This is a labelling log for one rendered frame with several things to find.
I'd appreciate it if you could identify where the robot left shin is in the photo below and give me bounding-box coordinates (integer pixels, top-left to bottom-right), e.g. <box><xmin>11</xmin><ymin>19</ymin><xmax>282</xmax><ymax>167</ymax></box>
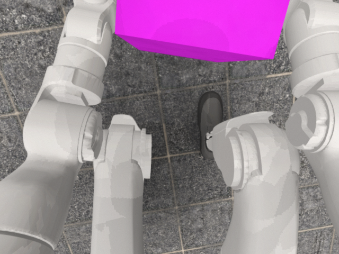
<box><xmin>93</xmin><ymin>114</ymin><xmax>141</xmax><ymax>172</ymax></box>

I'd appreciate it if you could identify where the right robot forearm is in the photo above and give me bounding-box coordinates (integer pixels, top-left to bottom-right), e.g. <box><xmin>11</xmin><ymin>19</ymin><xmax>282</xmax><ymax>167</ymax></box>
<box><xmin>283</xmin><ymin>0</ymin><xmax>339</xmax><ymax>98</ymax></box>

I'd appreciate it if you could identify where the right robot upper arm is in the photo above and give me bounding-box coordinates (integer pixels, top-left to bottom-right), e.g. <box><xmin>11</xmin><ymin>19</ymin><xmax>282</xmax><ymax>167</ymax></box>
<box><xmin>285</xmin><ymin>90</ymin><xmax>339</xmax><ymax>237</ymax></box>

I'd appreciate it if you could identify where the left robot forearm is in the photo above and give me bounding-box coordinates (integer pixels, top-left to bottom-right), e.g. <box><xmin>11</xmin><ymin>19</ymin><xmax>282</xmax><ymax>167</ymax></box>
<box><xmin>23</xmin><ymin>0</ymin><xmax>117</xmax><ymax>149</ymax></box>

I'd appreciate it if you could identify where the left robot upper arm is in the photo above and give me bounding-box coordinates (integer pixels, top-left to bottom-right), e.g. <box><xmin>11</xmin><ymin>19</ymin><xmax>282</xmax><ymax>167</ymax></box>
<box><xmin>0</xmin><ymin>99</ymin><xmax>103</xmax><ymax>254</ymax></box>

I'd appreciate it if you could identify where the right robot foot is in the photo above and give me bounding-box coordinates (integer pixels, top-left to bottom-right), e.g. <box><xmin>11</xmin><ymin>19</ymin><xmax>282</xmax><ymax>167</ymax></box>
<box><xmin>198</xmin><ymin>91</ymin><xmax>223</xmax><ymax>159</ymax></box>

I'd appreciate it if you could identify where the carton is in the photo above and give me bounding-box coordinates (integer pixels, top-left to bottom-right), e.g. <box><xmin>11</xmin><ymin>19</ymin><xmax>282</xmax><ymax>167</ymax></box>
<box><xmin>115</xmin><ymin>0</ymin><xmax>290</xmax><ymax>62</ymax></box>

